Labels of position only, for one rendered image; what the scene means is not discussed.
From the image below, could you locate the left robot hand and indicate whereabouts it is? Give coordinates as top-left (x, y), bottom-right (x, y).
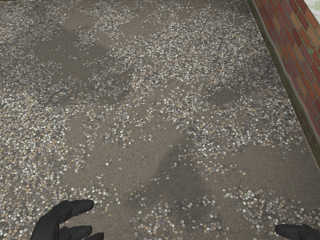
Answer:
top-left (30, 199), bottom-right (104, 240)

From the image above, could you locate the right robot hand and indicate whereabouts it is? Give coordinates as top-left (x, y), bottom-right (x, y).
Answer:
top-left (275, 224), bottom-right (320, 240)

